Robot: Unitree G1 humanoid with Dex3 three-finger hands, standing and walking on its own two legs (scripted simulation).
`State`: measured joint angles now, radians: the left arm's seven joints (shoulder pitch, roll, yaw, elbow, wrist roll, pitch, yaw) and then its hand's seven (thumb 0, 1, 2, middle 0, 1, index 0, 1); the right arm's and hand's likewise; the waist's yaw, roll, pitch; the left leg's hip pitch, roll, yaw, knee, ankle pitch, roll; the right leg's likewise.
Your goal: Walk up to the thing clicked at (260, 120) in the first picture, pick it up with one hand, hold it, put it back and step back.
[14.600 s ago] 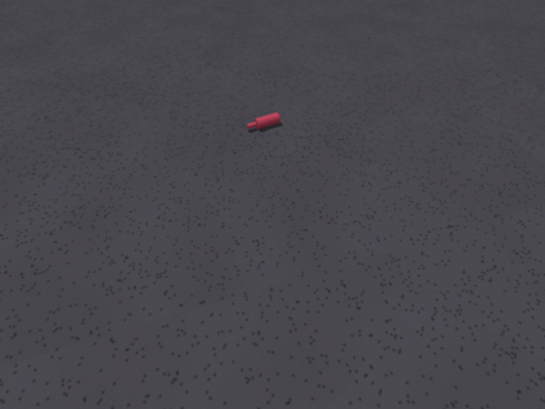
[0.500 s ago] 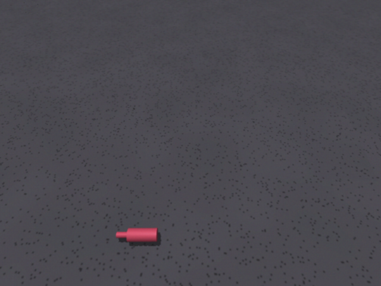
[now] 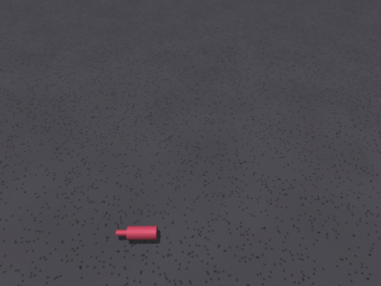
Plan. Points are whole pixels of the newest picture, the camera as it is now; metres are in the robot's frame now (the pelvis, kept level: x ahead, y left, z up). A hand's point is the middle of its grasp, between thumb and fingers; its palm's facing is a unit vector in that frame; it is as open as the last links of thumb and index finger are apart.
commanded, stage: stand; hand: left
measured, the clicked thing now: (136, 232) +0.48 +0.26 -0.75
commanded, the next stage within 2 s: walk up in 0.08 s
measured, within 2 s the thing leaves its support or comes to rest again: neither
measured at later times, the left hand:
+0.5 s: hand out of the picture +0.13 +0.30 -0.16, palm faces -0.05 -0.93 -0.36, open 7.4 cm
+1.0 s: hand (77, 255) +0.23 +0.29 -0.17, palm faces -0.05 -0.95 -0.30, open 7.4 cm
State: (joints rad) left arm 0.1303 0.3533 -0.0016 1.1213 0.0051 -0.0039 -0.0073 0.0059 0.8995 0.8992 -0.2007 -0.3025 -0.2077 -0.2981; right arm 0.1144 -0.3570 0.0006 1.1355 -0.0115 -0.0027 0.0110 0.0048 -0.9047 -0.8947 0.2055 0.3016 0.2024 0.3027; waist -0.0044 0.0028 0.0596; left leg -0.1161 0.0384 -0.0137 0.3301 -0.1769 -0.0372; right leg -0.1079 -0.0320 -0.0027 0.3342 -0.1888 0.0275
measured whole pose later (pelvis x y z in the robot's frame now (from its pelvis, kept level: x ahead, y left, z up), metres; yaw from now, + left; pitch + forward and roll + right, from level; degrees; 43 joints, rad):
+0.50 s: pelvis +0.06 +0.04 -0.01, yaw -1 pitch -3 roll -1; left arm 0.17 0.40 0.04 0.99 0.00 0.01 0.00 0.01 0.90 0.90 -0.20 -0.30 -0.21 -0.30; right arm 0.25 -0.34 -0.05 1.00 -0.03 -0.02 0.01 0.00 -0.90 -0.89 0.21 0.30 0.20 0.30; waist -0.02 -0.03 0.14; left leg -0.06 0.00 0.04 0.41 -0.30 0.03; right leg -0.32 0.00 0.03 0.74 -0.43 -0.03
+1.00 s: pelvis +0.08 +0.04 -0.02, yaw -2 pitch -2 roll +0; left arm 0.04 0.38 0.06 0.92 0.00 0.09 -0.02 0.01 0.90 0.90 -0.20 -0.30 -0.21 -0.30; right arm 0.19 -0.35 -0.04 0.97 -0.03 -0.02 -0.02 0.00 -0.90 -0.89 0.21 0.30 0.21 0.30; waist -0.03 -0.06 0.13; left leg -0.22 0.02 -0.02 0.56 -0.30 -0.01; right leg -0.37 0.04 0.08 0.86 -0.47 -0.02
